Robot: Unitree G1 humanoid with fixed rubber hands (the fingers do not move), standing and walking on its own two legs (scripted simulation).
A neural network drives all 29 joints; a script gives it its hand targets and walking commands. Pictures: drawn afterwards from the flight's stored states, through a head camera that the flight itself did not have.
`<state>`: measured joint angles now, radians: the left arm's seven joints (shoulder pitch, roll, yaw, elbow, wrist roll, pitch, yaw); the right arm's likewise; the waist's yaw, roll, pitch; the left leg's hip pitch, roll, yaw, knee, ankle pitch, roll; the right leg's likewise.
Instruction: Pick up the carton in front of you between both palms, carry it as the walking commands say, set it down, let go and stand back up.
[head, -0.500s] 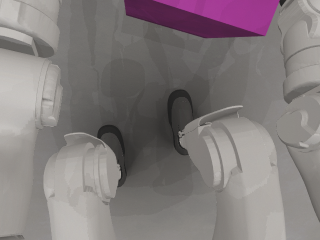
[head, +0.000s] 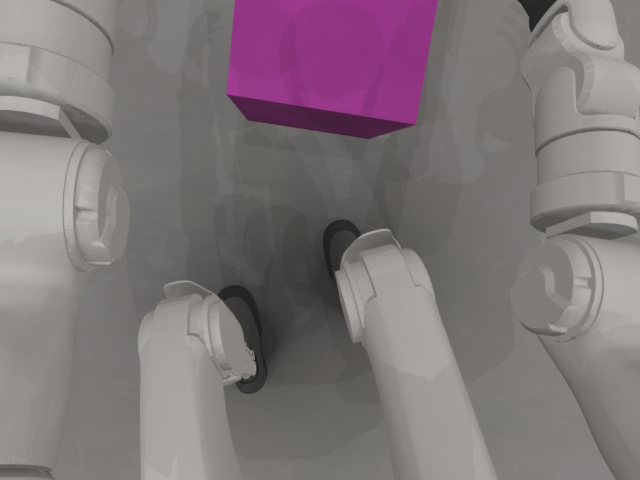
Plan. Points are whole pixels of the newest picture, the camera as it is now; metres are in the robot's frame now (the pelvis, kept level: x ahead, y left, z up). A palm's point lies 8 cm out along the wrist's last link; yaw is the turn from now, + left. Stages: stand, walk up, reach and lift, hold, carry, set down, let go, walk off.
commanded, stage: set down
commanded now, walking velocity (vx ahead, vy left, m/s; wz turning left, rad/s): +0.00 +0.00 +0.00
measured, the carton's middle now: (325, 46) +0.55 -0.14 -0.34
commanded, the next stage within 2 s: let go in 0.56 s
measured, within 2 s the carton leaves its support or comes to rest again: neither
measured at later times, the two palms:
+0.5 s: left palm out of the picture +0.65 +0.05 +0.04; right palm out of the picture +0.50 -0.31 +0.03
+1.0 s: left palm out of the picture +0.50 +0.10 +0.14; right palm out of the picture +0.41 -0.28 +0.14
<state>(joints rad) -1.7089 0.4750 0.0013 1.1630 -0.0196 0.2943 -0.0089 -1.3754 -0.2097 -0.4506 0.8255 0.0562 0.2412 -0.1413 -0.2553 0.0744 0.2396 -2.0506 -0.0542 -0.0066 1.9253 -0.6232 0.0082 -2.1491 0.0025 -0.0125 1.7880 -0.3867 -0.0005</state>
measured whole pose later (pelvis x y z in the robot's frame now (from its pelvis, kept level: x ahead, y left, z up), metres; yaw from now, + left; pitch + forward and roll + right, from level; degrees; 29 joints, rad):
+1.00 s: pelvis +0.06 -0.02 +0.24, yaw +3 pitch +34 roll +2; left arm -0.73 0.08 0.24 0.63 0.17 0.22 0.15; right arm -0.53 -0.16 -0.28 0.53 -0.10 0.19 0.15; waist -0.17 0.02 0.00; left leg -1.14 -0.08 -0.08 0.87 -0.33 -0.03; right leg -1.24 0.00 -0.01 0.84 -0.20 -0.03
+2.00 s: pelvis +0.12 +0.01 +0.31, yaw -1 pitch -3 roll -1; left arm 0.21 0.20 0.02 0.45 0.00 0.10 -0.03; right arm 0.20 -0.21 -0.02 0.36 -0.04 0.22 -0.01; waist 0.01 0.04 0.07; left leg -0.09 -0.03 -0.05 0.50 -0.35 0.03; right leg -0.20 0.03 0.04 0.48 -0.22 0.00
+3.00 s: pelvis +0.15 -0.03 +0.31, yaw +1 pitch +0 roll +0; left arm 0.12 0.33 0.05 0.91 0.03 0.00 0.02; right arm 0.19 -0.37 -0.02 0.82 -0.04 -0.01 -0.03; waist 0.02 0.07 0.02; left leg -0.06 0.01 -0.08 0.39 -0.32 -0.03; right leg -0.20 0.05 -0.01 0.46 -0.25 -0.05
